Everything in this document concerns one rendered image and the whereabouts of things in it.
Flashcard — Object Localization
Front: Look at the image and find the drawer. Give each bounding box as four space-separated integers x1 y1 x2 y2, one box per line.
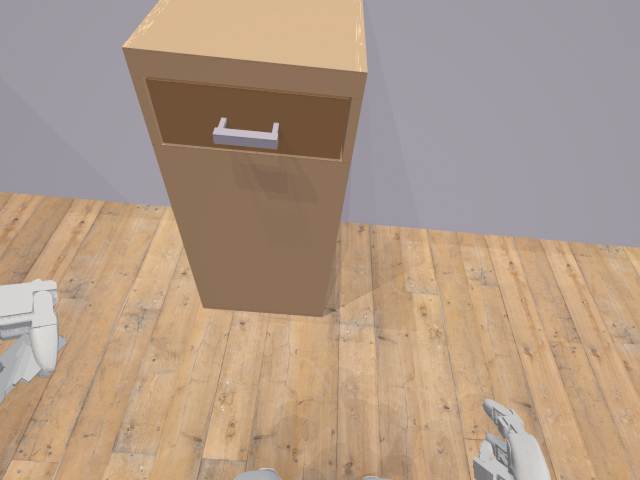
145 77 349 159

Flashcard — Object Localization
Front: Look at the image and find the robot left hand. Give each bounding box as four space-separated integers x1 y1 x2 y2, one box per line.
0 278 66 405

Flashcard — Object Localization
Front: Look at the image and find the cabinet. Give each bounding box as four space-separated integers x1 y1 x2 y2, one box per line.
122 0 368 317

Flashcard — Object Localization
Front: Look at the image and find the handle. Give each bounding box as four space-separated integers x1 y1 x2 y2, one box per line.
212 117 279 149

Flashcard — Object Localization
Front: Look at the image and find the robot right hand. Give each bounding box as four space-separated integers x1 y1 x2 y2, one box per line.
473 399 551 480

